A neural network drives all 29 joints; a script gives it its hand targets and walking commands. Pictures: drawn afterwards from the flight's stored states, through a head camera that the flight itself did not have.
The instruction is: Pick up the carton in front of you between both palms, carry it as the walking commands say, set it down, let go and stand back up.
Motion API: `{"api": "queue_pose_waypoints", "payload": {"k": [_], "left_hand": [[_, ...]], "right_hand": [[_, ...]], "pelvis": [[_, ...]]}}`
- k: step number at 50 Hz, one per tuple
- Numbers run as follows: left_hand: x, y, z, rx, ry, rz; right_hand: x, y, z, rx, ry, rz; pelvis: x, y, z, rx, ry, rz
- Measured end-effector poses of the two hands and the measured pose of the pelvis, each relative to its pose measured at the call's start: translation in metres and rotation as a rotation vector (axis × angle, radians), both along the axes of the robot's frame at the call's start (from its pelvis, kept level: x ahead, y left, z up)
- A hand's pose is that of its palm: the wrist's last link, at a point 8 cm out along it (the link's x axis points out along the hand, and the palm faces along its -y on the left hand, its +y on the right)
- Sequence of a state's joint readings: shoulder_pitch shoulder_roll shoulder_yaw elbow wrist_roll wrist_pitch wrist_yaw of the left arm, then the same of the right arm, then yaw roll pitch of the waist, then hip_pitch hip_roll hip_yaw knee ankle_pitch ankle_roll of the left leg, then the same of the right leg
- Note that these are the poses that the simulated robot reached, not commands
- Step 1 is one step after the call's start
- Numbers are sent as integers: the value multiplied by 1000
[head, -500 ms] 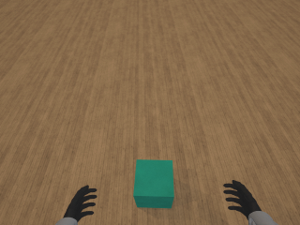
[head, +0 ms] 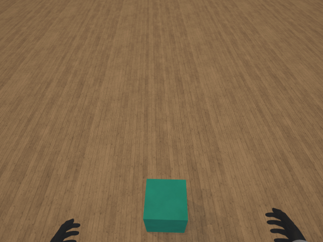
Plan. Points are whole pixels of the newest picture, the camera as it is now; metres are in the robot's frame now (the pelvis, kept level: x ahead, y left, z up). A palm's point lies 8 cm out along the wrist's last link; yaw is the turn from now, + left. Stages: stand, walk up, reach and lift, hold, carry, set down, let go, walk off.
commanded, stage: stand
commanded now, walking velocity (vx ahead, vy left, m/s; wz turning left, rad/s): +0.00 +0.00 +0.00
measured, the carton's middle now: (165, 206) +0.41 +0.01 -0.65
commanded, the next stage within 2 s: none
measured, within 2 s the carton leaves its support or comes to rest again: neither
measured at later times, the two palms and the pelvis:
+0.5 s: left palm out of the picture +0.12 +0.29 -0.09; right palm out of the picture +0.12 -0.29 -0.09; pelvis +0.00 +0.00 +0.00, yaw +0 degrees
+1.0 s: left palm out of the picture +0.08 +0.30 -0.09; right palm out of the picture +0.08 -0.30 -0.09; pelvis -0.02 +0.00 +0.01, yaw +0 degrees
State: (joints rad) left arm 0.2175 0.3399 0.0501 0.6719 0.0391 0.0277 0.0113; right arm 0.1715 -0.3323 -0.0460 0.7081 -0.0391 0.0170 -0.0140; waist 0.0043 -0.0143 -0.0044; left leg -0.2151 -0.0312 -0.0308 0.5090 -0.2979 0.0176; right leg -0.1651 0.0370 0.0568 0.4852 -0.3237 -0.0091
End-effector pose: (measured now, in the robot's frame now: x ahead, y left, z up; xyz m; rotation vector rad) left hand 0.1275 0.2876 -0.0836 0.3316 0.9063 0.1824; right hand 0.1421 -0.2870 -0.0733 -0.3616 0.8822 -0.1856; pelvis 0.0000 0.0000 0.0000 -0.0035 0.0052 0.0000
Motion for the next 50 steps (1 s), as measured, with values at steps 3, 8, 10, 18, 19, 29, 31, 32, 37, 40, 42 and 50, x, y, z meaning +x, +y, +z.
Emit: {"api": "queue_pose_waypoints", "payload": {"k": [3,8,10,18,19,29,31,32,37,40,42,50], "left_hand": [[1,2,-2,4,10,-1],[3,2,-4,4,22,-3],[4,1,-4,3,26,-2],[-1,4,-6,7,48,5],[-2,4,-6,8,51,6],[-19,9,-7,14,86,20],[-22,10,-7,15,94,22],[-24,10,-7,16,97,23],[-33,12,-8,17,116,29],[-38,13,-9,18,128,31],[-41,14,-9,18,135,33],[-52,16,-10,21,162,38]], "right_hand": [[0,0,-2,-3,9,-4],[-2,1,-6,1,30,-12],[-3,1,-8,3,39,-15],[-13,-1,-12,3,74,-28],[-15,-1,-12,2,77,-30],[-30,-8,-13,-5,110,-40],[-33,-9,-13,-6,117,-41],[-35,-9,-13,-7,120,-42],[-43,-12,-14,-9,138,-47],[-49,-13,-15,-10,149,-51],[-52,-14,-15,-10,156,-53],[-63,-17,-16,-13,182,-61]], "pelvis": [[3,1,0,1,0,0],[5,2,1,2,-3,0],[6,3,1,2,-5,0],[4,3,3,3,-13,2],[4,3,3,3,-15,2],[-3,2,6,3,-29,2],[-5,2,6,2,-31,2],[-6,2,7,2,-32,2],[-10,2,8,2,-37,2],[-12,1,8,2,-40,2],[-14,1,9,1,-41,1],[-19,1,10,1,-44,1]]}}
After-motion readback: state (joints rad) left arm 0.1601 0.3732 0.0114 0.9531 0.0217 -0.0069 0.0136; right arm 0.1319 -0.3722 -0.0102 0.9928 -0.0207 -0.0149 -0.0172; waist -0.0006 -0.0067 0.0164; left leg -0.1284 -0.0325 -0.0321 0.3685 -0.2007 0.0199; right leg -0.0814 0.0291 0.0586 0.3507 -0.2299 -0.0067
